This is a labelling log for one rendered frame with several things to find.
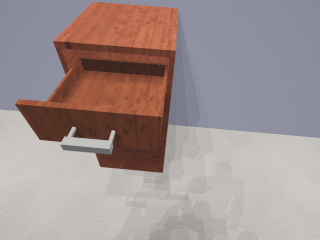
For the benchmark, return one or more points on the handle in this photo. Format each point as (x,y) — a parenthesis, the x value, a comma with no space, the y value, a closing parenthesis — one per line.
(70,143)

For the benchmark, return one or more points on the cabinet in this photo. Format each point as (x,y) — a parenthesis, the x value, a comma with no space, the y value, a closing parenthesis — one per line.
(125,32)

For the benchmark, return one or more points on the drawer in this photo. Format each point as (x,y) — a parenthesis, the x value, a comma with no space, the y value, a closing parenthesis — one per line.
(98,96)

